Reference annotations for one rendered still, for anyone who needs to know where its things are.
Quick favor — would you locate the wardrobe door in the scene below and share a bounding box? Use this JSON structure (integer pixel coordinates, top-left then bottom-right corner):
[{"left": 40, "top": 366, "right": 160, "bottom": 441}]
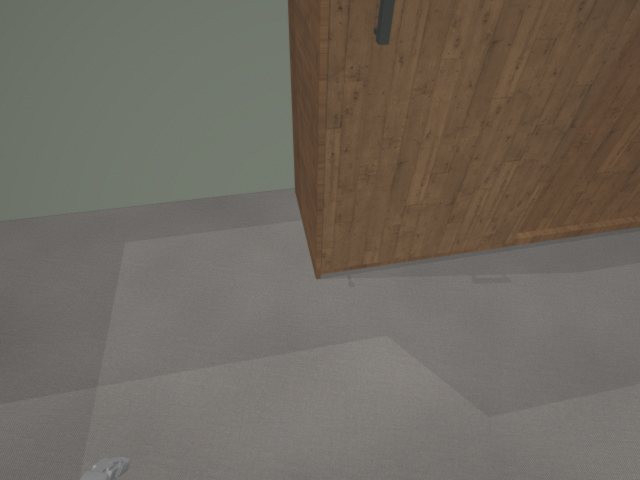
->
[
  {"left": 321, "top": 0, "right": 640, "bottom": 271},
  {"left": 518, "top": 19, "right": 640, "bottom": 233}
]

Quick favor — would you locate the handle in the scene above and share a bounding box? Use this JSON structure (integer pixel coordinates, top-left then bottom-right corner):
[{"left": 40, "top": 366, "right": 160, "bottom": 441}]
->
[{"left": 374, "top": 0, "right": 395, "bottom": 45}]

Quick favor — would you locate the left robot hand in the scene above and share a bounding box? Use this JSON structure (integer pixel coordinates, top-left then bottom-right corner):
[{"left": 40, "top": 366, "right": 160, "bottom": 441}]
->
[{"left": 78, "top": 457, "right": 131, "bottom": 480}]

